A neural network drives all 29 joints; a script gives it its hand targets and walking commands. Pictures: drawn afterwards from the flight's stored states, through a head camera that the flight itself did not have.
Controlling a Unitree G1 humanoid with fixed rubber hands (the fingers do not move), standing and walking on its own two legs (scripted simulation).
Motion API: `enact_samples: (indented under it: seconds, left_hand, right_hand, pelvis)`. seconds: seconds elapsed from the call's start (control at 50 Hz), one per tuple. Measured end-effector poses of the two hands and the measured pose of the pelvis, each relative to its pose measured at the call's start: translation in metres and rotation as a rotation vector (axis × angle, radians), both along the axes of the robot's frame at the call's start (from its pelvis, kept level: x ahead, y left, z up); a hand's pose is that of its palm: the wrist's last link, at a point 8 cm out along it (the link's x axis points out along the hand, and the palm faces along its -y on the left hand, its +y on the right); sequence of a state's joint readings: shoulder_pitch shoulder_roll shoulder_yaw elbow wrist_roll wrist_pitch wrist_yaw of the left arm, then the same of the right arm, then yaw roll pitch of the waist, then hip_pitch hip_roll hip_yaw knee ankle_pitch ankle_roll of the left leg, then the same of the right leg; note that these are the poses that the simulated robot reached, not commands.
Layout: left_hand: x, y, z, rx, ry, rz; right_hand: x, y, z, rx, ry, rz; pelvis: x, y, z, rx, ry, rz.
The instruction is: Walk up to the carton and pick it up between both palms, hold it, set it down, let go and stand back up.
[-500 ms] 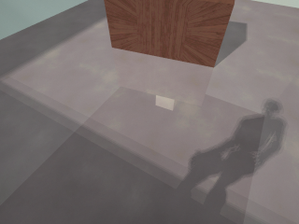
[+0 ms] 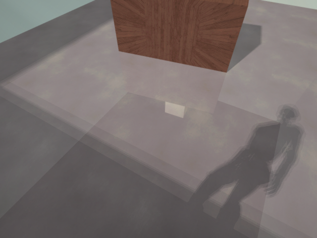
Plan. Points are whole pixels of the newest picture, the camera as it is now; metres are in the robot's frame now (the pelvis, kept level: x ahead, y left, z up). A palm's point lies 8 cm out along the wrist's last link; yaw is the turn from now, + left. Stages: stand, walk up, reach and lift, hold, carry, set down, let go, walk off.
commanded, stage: stand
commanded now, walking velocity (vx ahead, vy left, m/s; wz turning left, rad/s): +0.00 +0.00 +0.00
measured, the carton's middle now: out of the picture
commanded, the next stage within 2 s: walk up in 0.32 s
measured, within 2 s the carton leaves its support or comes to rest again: neither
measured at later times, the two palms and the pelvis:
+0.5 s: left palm out of the picture -0.03 +0.20 -0.15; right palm out of the picture -0.03 -0.20 -0.15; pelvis -0.01 +0.00 +0.00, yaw +0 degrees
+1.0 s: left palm out of the picture +0.07 +0.16 -0.13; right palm (288, 227) +0.18 -0.35 -0.14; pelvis +0.11 -0.08 -0.01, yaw -2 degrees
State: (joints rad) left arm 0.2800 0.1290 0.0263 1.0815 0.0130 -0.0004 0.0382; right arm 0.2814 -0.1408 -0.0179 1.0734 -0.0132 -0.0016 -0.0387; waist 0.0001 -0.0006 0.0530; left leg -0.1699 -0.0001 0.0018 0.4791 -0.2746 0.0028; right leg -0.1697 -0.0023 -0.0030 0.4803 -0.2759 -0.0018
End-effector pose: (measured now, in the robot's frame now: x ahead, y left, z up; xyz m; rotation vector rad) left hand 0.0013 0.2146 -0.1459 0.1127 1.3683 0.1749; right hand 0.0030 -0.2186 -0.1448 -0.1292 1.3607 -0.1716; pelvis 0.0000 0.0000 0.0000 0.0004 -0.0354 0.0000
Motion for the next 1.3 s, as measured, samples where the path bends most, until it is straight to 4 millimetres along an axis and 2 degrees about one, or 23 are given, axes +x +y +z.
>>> enact_samples:
  seconds: [0.38, 0.5, 0.56, 0.62, 0.72, 0.76, 0.8, 0.82, 0.86, 0.94, 1.02, 1.1, 1.18, 1.24, 1.26, 1.3]
  left_hand:
    - [-0.028, -0.014, -0.003, -0.031, 0.080, 0.008]
    - [-0.033, -0.016, -0.003, -0.034, 0.090, 0.008]
    - [-0.030, -0.010, -0.002, -0.032, 0.071, -0.015]
    - [-0.011, -0.001, 0.003, -0.008, 0.047, -0.091]
    - [0.056, 0.008, 0.021, 0.063, -0.089, -0.171]
    - [0.083, 0.005, 0.027, 0.097, -0.152, -0.181]
    - [0.100, 0.001, 0.024, 0.136, -0.209, -0.169]
    - [0.103, -0.001, 0.019, 0.153, -0.224, -0.152]
    - [0.095, -0.010, 0.010, 0.163, -0.196, -0.112]
    - [0.075, -0.038, 0.008, 0.125, -0.093, -0.081]
    - [0.067, -0.062, 0.015, 0.069, -0.022, -0.028]
    - [0.074, -0.075, 0.017, 0.019, 0.063, 0.009]
    - [0.101, -0.073, 0.012, -0.006, 0.139, 0.020]
    - [0.136, -0.060, -0.002, -0.009, 0.188, 0.001]
    - [0.152, -0.054, -0.009, -0.007, 0.197, -0.014]
    - [0.195, -0.041, -0.017, 0.003, 0.166, -0.027]
  right_hand:
    - [-0.029, 0.015, -0.003, 0.033, 0.082, -0.013]
    - [-0.034, 0.017, -0.003, 0.036, 0.093, -0.015]
    - [-0.030, 0.010, -0.002, 0.030, 0.049, -0.012]
    - [-0.032, -0.010, 0.000, -0.006, 0.010, -0.051]
    - [-0.041, -0.054, 0.003, -0.054, 0.031, -0.085]
    - [-0.038, -0.074, -0.002, -0.057, 0.049, -0.083]
    - [-0.027, -0.096, -0.013, -0.061, 0.065, -0.056]
    - [-0.017, -0.106, -0.019, -0.060, 0.064, -0.035]
    - [0.018, -0.120, -0.024, -0.053, 0.010, -0.005]
    - [0.114, -0.131, -0.010, -0.046, -0.162, 0.096]
    - [0.201, -0.126, 0.012, -0.032, -0.274, 0.170]
    - [0.282, -0.111, 0.027, -0.021, -0.342, 0.229]
    - [0.364, -0.087, 0.030, -0.009, -0.406, 0.277]
    - [0.419, -0.070, 0.020, -0.018, -0.455, 0.283]
    - [0.432, -0.068, 0.015, -0.029, -0.466, 0.273]
    - [0.443, -0.066, 0.007, -0.039, -0.454, 0.226]
  pelvis:
    - [-0.005, 0.000, 0.002, 0.001, -0.009, 0.000]
    - [-0.007, 0.000, 0.002, 0.001, -0.008, 0.000]
    - [-0.003, -0.001, 0.001, 0.012, 0.007, -0.022]
    - [0.001, -0.008, 0.000, 0.020, 0.018, -0.061]
    - [0.019, -0.030, 0.001, 0.019, 0.017, -0.092]
    - [0.031, -0.042, -0.003, 0.014, 0.008, -0.098]
    - [0.043, -0.058, -0.015, 0.014, 0.003, -0.092]
    - [0.047, -0.065, -0.023, 0.013, 0.005, -0.090]
    - [0.058, -0.073, -0.030, -0.006, -0.002, -0.072]
    - [0.087, -0.081, -0.022, -0.017, -0.015, -0.044]
    - [0.124, -0.083, -0.010, -0.021, -0.015, -0.027]
    - [0.168, -0.082, -0.005, -0.021, -0.011, -0.020]
    - [0.218, -0.075, -0.012, -0.016, -0.008, -0.015]
    - [0.263, -0.065, -0.028, -0.008, -0.003, -0.029]
    - [0.276, -0.061, -0.035, -0.006, 0.002, -0.030]
    - [0.297, -0.058, -0.040, 0.010, 0.009, -0.031]
